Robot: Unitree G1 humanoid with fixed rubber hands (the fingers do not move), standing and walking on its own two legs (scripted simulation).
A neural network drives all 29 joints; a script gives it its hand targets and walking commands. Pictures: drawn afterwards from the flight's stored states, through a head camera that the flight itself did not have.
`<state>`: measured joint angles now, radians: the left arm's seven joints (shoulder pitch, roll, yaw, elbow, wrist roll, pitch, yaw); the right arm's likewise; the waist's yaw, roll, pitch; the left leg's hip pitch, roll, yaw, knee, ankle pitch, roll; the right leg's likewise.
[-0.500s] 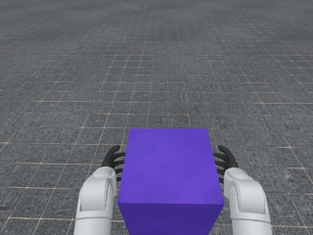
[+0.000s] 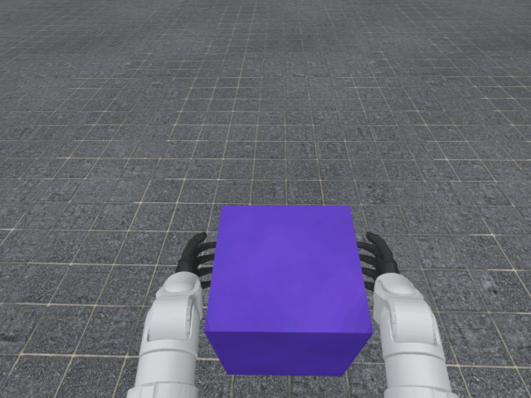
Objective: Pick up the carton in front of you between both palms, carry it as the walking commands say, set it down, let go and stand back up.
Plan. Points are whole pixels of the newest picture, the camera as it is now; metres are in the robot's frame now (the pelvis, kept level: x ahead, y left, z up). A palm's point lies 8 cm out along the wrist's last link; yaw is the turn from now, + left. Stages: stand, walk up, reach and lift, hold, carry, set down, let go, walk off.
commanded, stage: carry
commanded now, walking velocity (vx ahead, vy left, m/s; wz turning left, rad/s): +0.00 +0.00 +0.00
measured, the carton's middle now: (284, 295) +0.32 +0.00 -0.04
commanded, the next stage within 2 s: hold in 0.30 s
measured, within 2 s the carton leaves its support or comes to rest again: neither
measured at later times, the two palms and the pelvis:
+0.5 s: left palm (169, 295) +0.27 +0.17 +0.05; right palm (369, 282) +0.30 -0.13 +0.04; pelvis +0.00 +0.00 +0.01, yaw +5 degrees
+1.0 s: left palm (181, 295) +0.26 +0.15 +0.06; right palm (381, 270) +0.31 -0.15 +0.05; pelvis +0.00 -0.04 +0.01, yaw +9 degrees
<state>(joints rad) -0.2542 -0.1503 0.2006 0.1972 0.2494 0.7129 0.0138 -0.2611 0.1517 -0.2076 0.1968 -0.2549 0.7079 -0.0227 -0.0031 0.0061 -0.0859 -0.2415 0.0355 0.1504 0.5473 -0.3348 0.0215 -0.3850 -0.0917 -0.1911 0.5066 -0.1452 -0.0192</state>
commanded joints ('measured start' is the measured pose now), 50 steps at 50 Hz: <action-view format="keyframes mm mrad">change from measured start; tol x4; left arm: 1 -433 -884 -544 -57 -242 -12 -216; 15 -459 -887 -555 -67 -252 -12 -215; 16 -371 -926 -519 -25 -243 -18 -224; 20 -372 -885 -483 -18 -189 -56 -204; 28 -497 -910 -522 1 -235 -66 -240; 50 -576 -942 -406 131 -189 -68 -282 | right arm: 1 -422 883 559 -42 251 -2 233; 15 -436 886 559 -46 253 -4 231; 16 -337 900 538 -82 250 -1 240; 17 -383 876 544 -133 244 -14 243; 22 -418 884 581 -89 253 -30 247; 34 -466 925 497 35 199 -25 258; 50 -545 959 479 92 202 -19 288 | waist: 1 2 -11 -277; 15 3 -4 -256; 16 6 108 -115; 17 11 113 -162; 21 26 30 -172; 32 -16 16 -79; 50 11 -31 -104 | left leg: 1 -4 116 -104 -96 202 14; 15 -8 119 -108 -112 198 18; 16 -50 -62 -277 -210 422 17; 19 84 -71 -282 -192 519 4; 20 154 -82 -272 -202 479 5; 24 142 -81 -263 -233 372 -7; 33 0 -88 -258 -263 145 5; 50 -41 -113 -236 -255 70 22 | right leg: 1 211 -93 112 -30 182 -2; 15 203 -89 110 -33 148 4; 16 514 201 227 -36 257 -20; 17 537 183 260 -44 274 -16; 20 423 188 257 -86 285 8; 22 495 196 254 -98 255 6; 24 458 199 246 -106 200 12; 32 522 184 246 -123 88 9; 50 587 130 284 -173 -3 31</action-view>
